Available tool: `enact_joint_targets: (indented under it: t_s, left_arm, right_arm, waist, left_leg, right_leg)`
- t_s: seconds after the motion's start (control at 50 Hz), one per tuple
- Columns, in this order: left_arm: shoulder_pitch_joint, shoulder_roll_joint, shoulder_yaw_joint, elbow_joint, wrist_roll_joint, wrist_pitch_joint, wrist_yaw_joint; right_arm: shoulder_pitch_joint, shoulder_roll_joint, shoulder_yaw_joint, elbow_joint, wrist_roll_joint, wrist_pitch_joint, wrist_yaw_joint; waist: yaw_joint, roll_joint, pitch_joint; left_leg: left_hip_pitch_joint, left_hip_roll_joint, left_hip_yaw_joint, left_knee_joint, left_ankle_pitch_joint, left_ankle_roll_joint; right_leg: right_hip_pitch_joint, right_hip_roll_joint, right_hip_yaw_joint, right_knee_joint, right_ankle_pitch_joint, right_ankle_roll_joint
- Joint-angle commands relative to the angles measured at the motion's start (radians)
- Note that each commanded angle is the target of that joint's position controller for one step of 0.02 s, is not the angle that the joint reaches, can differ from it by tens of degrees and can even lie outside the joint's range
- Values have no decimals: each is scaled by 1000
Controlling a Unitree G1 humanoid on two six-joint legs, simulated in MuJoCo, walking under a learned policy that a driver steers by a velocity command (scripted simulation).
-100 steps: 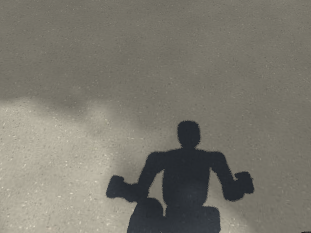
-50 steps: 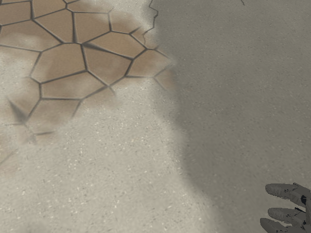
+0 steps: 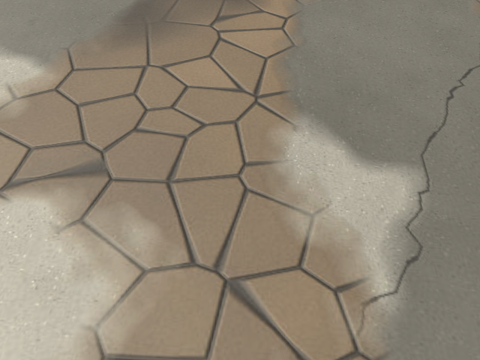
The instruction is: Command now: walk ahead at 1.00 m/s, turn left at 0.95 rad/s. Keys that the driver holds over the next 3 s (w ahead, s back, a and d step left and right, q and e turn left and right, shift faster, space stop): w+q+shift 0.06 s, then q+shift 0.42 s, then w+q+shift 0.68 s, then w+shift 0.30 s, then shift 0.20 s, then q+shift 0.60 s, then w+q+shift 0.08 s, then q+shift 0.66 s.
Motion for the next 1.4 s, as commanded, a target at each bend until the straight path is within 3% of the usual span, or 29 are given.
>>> enact_joint_targets:
  t_s: [0.02, 0.04, 0.1, 0.16, 0.2, 0.3, 0.34, 0.36, 0.38, 0.4, 0.44, 0.48, 0.52, 0.64, 0.76, 0.84, 0.86, 0.88, 0.9, 0.92, 0.98, 1.1, 1.18, 1.24, 1.26, 1.28, 1.3, 1.34, 1.4]
  left_arm:
    - [-166, 129, 6, -247, -43, -113, -17]
    - [-171, 110, 3, -232, -25, -107, -7]
    - [-136, 126, 18, -213, 26, -67, -7]
    - [-290, 63, 3, -273, 47, -47, -8]
    - [-337, 9, -7, -297, 46, -40, -13]
    - [-289, 102, 51, -309, 9, -37, -2]
    - [-26, 134, 61, -253, 31, -37, 5]
    - [-8, 170, 51, -269, 75, -25, 2]
    - [-42, 173, 59, -278, 63, -5, -10]
    - [-145, 158, 63, -291, 43, 9, 0]
    - [-240, 48, 22, -312, 45, 44, 29]
    - [-249, 74, 32, -265, 44, 50, 33]
    - [-162, 121, 56, -203, 34, 38, 25]
    - [-158, 209, 96, -162, -11, 14, 12]
    - [-150, 229, 103, -135, -5, 21, -13]
    - [-240, 198, 85, -144, 0, 42, -17]
    - [-240, 133, 64, -151, 18, 42, -14]
    - [-287, 48, 30, -203, 37, 33, -16]
    - [-351, 49, 20, -289, 10, -3, -21]
    - [-387, 130, 32, -299, -21, -40, -35]
    - [-346, 130, 33, -257, 13, -72, -57]
    - [-500, 52, 12, -299, 5, -55, -80]
    - [-419, 116, 42, -282, -25, -52, -62]
    - [10, 182, 88, -183, -26, -32, -28]
    - [217, 222, 86, -141, 8, -24, -23]
    - [225, 261, 91, -106, 34, -31, -49]
    - [82, 148, 66, -144, 14, -28, -53]
    - [47, 102, 59, -111, 24, -17, -39]
    - [-2, 43, 35, -69, 31, -32, -34]
  right_arm:
    - [306, -159, -52, 2, -34, -47, -1]
    - [249, -130, -43, 8, -29, -68, 6]
    - [102, -120, -34, -21, -17, -71, -19]
    - [93, -122, -38, -12, -2, -45, -66]
    - [128, -136, -52, 12, -6, -8, -84]
    - [150, -93, -55, 31, 5, 18, -103]
    - [152, 5, -24, -11, -23, 21, -99]
    - [378, 77, 1, -20, -27, 26, -87]
    - [503, -73, -15, -2, -12, 36, -71]
    - [361, -134, -29, -26, 12, 49, -66]
    - [140, -185, -48, -60, -1, 87, -85]
    - [99, -126, -36, -92, -8, 101, -90]
    - [93, -55, -13, -104, -10, 79, -81]
    - [40, -120, -24, -88, -7, 58, -44]
    - [-17, -98, -16, -69, -2, 60, -29]
    - [168, -104, -28, 16, 2, 50, -26]
    - [336, -163, -59, 86, 5, 45, -33]
    - [430, -259, -78, 91, 9, 30, -31]
    - [375, -306, -74, 24, -3, -16, -11]
    - [333, -238, -57, -1, -4, -47, -5]
    - [256, -154, -18, -15, -6, -46, -27]
    - [222, -158, -21, -6, -1, -23, -99]
    - [250, -134, -27, 30, 3, -25, -103]
    - [205, -117, -15, 20, -48, -7, -85]
    - [234, -3, 18, -1, -61, -21, -80]
    - [429, 84, 44, -4, 27, -42, -69]
    - [336, -15, 33, 4, 61, -45, -70]
    - [90, -48, 33, -30, 15, -56, -64]
    - [53, -18, 33, -41, 8, -42, -46]
  waist:
    - [-72, 64, -221]
    - [-14, -94, -159]
    - [82, -59, -40]
    - [45, -51, 9]
    - [-12, 7, -55]
    - [15, 116, -138]
    - [106, 14, -370]
    - [-13, -293, -532]
    - [-42, -320, -623]
    - [-32, -260, -541]
    - [3, -57, -292]
    - [-16, -59, -162]
    - [6, -112, -196]
    - [9, -101, -180]
    - [22, -103, -93]
    - [-88, -31, -71]
    - [-142, 112, -96]
    - [-147, 332, -17]
    - [-115, 367, -67]
    - [-116, 190, -68]
    - [-34, 60, -42]
    - [-41, 90, 17]
    - [-7, 157, -1]
    - [217, 182, -264]
    - [244, -35, -438]
    - [108, -567, -553]
    - [118, -388, -340]
    - [126, -47, -132]
    - [34, -73, -59]
  left_leg:
    - [848, 301, -961, -592, -361, 238]
    - [697, 272, -872, -577, -278, 192]
    - [384, 149, -625, -550, 175, 165]
    - [170, 45, -424, -501, 526, 98]
    - [96, -29, -365, -441, 460, 13]
    - [210, -21, -504, -188, 231, -97]
    - [158, -83, -398, 252, -95, -181]
    - [-28, -154, -366, 591, -618, -224]
    - [-75, -46, -378, 790, -528, -261]
    - [-177, 31, -300, 853, -343, -280]
    - [-138, 90, -211, 731, -177, -284]
    - [-43, 129, -182, 529, -190, -264]
    - [-31, 157, -137, 388, -193, -237]
    - [3, 209, -108, 170, -69, -154]
    - [45, 203, -24, -4, -104, -128]
    - [330, 109, 116, -215, -50, -74]
    - [517, 66, 56, -261, -85, -30]
    - [672, 231, -347, -303, -54, 84]
    - [757, 353, -873, -541, -309, 238]
    - [809, 427, -905, -595, -327, 240]
    - [631, 352, -681, -547, -235, 167]
    - [292, 199, -430, -620, -37, 71]
    - [374, 238, -453, -576, 88, 14]
    - [296, 161, -361, -50, 576, -68]
    - [36, 90, -348, 343, 221, -97]
    - [-176, -16, -345, 646, -252, -132]
    - [-285, 64, -306, 705, -175, -126]
    - [-241, 128, -242, 657, -115, -106]
    - [-140, 187, -273, 471, -108, -94]
  right_leg:
    - [-850, 56, 236, 320, -44, -70]
    - [-780, 0, 246, 198, 9, -69]
    - [-610, -35, 239, -3, 45, 11]
    - [-500, 12, 127, -340, 165, 71]
    - [-343, 100, 73, -576, 422, 76]
    - [-181, 116, 167, -770, 577, 60]
    - [182, -111, 305, -695, 883, -18]
    - [403, -405, 676, -672, 1299, -167]
    - [407, -528, 869, -664, 1052, -311]
    - [313, -483, 847, -771, 531, -339]
    - [-35, -301, 538, -870, 269, -236]
    - [-238, -209, 324, -908, 369, -193]
    - [-207, -212, 265, -973, 239, -208]
    - [-161, -320, 243, -1118, -154, -192]
    - [-115, -320, 85, -1096, -165, -136]
    - [-237, -235, -100, -861, -147, -78]
    - [-348, -148, -181, -535, -26, -46]
    - [-763, -66, -158, -72, -190, 6]
    - [-1078, 72, 64, 93, -215, 14]
    - [-1164, 15, 144, 123, -152, -5]
    - [-988, -47, 172, -85, 19, 6]
    - [-544, 66, 93, -583, 392, 60]
    - [-391, 36, 138, -667, 413, 50]
    - [107, 20, 83, -563, 265, -5]
    - [446, -124, 346, -537, -52, -64]
    - [538, -337, 1022, -910, -463, -220]
    - [410, -340, 1047, -1000, -568, -216]
    - [116, -269, 716, -974, -216, -207]
    - [-99, -218, 512, -998, -29, -219]
Next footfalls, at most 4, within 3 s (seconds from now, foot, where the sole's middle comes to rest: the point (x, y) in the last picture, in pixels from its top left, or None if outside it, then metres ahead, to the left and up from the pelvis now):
0.34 right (266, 319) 0.56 -0.08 -0.73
0.86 left None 0.37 0.14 -0.73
1.24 right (103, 248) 0.77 0.40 -0.73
1.66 left None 0.59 0.86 -0.73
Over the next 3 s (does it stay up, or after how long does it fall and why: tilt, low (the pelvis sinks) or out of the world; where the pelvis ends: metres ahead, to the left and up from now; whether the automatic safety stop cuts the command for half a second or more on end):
stays up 0.57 0.88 0.04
